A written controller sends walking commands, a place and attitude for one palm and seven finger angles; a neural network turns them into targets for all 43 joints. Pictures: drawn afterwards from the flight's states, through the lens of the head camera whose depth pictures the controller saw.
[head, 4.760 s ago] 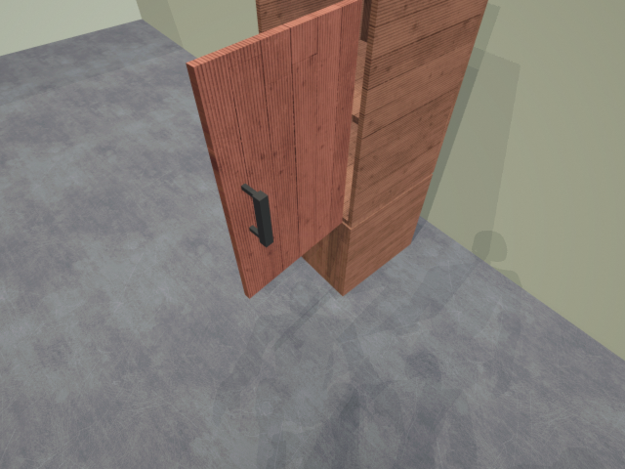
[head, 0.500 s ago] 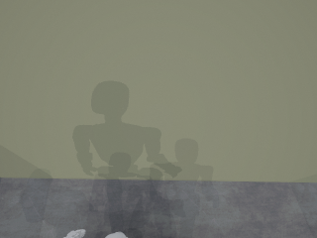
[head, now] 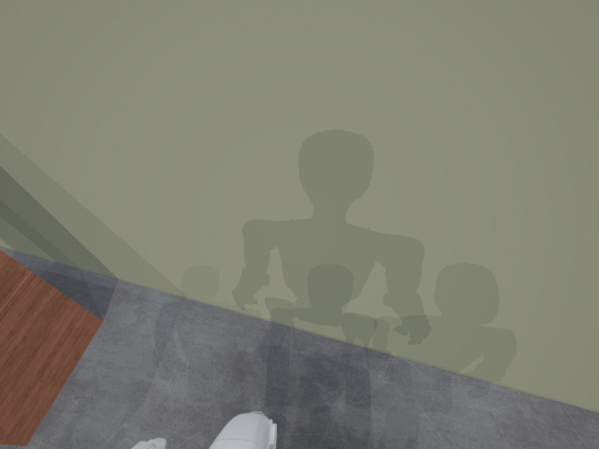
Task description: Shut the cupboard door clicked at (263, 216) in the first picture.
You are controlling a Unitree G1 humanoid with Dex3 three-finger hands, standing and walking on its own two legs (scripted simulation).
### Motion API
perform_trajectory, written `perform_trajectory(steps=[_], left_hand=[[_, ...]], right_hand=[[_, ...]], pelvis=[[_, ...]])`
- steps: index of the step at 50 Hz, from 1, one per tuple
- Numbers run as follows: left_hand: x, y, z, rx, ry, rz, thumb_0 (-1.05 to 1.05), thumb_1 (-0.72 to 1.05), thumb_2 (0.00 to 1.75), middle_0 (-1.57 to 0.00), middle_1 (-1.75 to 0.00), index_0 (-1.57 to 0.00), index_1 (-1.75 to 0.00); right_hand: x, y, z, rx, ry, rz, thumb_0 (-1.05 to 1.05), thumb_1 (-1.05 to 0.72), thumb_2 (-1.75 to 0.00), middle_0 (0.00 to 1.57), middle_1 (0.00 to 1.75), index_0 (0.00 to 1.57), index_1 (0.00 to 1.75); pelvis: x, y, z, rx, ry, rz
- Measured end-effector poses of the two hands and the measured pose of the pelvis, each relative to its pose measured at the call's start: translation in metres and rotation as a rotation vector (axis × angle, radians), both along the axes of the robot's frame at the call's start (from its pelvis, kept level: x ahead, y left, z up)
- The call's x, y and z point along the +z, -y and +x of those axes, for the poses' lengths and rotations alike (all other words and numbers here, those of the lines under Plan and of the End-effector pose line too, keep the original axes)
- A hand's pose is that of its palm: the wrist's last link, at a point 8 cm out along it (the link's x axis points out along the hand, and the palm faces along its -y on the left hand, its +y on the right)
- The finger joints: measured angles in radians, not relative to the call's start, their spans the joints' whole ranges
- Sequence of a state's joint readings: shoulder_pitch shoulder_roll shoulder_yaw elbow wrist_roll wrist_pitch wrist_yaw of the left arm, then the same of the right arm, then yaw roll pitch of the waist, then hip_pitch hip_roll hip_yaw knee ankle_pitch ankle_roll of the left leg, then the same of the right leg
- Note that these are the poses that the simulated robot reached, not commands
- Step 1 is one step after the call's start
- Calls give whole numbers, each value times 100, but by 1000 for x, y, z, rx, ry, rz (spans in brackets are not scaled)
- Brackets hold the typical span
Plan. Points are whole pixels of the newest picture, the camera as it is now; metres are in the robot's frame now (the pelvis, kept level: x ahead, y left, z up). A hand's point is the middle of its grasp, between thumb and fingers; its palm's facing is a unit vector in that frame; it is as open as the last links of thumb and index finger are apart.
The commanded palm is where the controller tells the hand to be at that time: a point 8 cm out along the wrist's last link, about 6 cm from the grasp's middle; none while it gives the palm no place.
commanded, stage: turn to face it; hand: left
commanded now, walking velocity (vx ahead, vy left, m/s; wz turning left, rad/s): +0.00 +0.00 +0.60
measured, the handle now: out of the picture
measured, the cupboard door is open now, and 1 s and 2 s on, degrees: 96 96 96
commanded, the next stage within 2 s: none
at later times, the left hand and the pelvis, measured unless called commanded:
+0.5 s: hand out of the picture +0.07 +0.22 -0.16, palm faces +0.31 -0.91 -0.29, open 7.4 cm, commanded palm none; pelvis +0.02 -0.02 +0.00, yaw +18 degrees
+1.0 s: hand out of the picture -0.03 +0.18 -0.18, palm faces +0.61 -0.75 -0.24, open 7.4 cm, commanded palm none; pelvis +0.05 -0.03 -0.01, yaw +38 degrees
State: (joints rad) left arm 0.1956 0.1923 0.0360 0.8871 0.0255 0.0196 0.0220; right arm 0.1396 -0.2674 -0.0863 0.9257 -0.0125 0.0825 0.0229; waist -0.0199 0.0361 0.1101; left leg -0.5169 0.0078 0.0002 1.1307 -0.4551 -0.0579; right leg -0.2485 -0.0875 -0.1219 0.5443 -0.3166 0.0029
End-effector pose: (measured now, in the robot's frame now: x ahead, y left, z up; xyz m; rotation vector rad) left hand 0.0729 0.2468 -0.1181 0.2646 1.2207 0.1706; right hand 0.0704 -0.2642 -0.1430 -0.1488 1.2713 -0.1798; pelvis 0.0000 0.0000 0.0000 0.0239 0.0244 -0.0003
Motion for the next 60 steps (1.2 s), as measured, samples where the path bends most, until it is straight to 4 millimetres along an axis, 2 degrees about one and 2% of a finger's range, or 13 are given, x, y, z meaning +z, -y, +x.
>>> perform_trajectory(steps=[6,12,17,22,27,29,33,37,40,45,48,54,60], left_hand=[[-13,9,-27,104,-21,-62,1,91,90,-20,-30,-21,-30],[-41,-14,-55,222,-58,-84,1,91,90,-20,-30,-21,-30],[-30,-28,-51,277,-36,-54,1,91,90,-20,-30,-20,-30],[-11,-27,-36,302,40,-19,1,91,90,-20,-30,-20,-30],[-3,-12,-27,327,107,37,1,91,90,-20,-30,-20,-30],[0,-1,-32,344,108,49,1,91,90,-20,-30,-20,-30],[5,21,-50,402,71,28,1,91,90,-20,-30,-20,-30],[0,38,-67,469,41,-16,1,91,90,-20,-30,-20,-30],[-10,44,-84,531,33,-48,1,91,90,-20,-30,-21,-30],[-38,42,-122,645,-4,-89,1,91,90,-20,-30,-21,-30],[-39,37,-135,688,-43,-83,1,91,90,-20,-30,-20,-30],[-19,29,-132,744,5,-41,1,91,90,-20,-30,-20,-30],[-5,37,-115,780,62,23,1,91,90,-20,-30,-20,-30]], right_hand=[[11,-10,43,125,13,-16,1,-91,-90,20,30,20,30],[12,-35,91,256,102,-58,1,-91,-90,20,30,20,30],[22,-41,98,311,97,-73,1,-91,-90,20,30,20,30],[17,-33,99,345,55,-53,1,-90,-90,20,30,20,30],[-3,-14,112,366,28,-16,1,-90,-90,21,30,20,30],[-9,-8,120,378,17,-10,1,-90,-90,20,30,20,30],[-3,-7,140,420,6,-6,1,-91,-90,20,30,20,30],[8,-18,159,486,6,-8,1,-91,-90,20,30,20,30],[12,-36,176,558,17,-18,1,-91,-90,20,30,20,30],[11,-75,205,676,99,-39,1,-91,-90,20,30,20,30],[18,-87,211,719,122,-44,1,-91,-90,20,30,20,30],[23,-91,215,775,86,-47,1,-91,-90,20,30,20,30],[6,-82,232,809,41,-15,1,-90,-90,21,30,20,30]], pelvis=[[1,2,6,91,0,14],[-15,-9,10,174,5,-3],[-6,-4,13,228,5,-24],[-1,9,18,278,6,-33],[-11,33,30,339,0,-15],[-12,38,32,368,9,-14],[-3,42,38,431,15,-1],[2,43,44,494,9,13],[1,40,46,540,9,12],[-16,28,44,613,13,-4],[-13,29,45,638,16,-8],[-1,35,53,701,17,-31],[-5,51,73,767,13,-26]])
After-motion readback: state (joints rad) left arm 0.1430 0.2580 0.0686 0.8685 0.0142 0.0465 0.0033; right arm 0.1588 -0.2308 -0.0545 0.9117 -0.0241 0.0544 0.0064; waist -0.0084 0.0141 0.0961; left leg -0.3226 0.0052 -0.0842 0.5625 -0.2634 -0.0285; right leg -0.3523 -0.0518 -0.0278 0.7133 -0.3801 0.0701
